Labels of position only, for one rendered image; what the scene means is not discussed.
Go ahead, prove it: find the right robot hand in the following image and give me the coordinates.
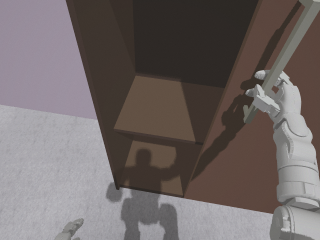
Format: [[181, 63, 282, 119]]
[[245, 70, 301, 123]]

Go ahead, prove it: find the left robot hand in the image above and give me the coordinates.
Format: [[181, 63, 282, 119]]
[[54, 218, 84, 240]]

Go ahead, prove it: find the right robot upper arm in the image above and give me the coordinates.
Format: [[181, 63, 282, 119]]
[[269, 205, 320, 240]]

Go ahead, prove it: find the robot right forearm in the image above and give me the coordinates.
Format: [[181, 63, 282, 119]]
[[273, 113, 320, 214]]

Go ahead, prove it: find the handle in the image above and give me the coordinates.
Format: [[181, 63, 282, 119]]
[[243, 0, 320, 124]]

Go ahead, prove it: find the wardrobe door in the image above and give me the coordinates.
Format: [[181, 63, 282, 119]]
[[184, 0, 320, 214]]

